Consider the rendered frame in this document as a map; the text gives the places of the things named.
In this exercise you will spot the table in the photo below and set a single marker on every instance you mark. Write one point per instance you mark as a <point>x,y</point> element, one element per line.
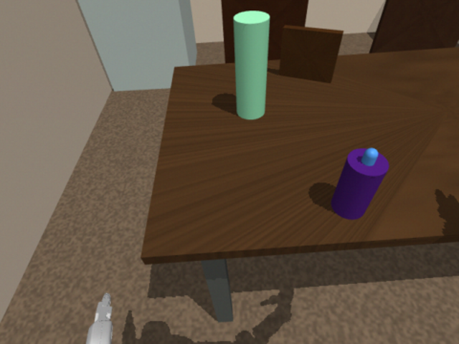
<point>227,187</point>

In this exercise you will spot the left robot hand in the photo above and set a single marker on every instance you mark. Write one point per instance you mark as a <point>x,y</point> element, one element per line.
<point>101,331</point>

